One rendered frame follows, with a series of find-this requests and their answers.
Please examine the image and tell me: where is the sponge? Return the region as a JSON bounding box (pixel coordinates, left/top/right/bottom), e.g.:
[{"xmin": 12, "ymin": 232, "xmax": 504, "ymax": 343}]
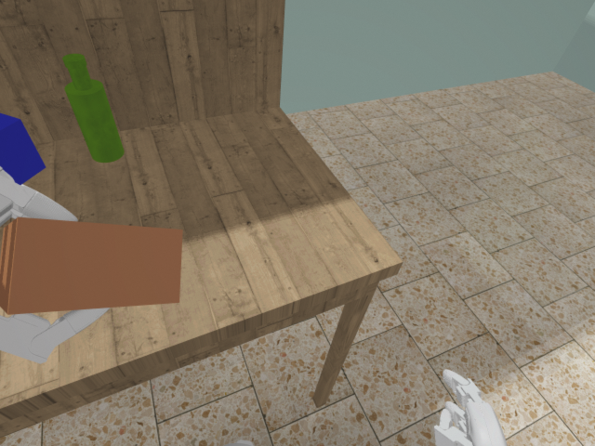
[{"xmin": 0, "ymin": 217, "xmax": 183, "ymax": 315}]

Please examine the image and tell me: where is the robot right hand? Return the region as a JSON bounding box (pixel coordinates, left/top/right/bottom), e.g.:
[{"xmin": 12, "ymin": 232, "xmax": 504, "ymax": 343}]
[{"xmin": 434, "ymin": 369, "xmax": 508, "ymax": 446}]

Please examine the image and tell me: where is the table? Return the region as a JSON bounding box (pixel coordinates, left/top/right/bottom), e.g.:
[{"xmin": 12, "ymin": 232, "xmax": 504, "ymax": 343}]
[{"xmin": 0, "ymin": 0, "xmax": 403, "ymax": 438}]

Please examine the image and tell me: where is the robot left hand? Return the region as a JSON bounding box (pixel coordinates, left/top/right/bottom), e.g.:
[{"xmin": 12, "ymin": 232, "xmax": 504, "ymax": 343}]
[{"xmin": 0, "ymin": 166, "xmax": 109, "ymax": 364}]

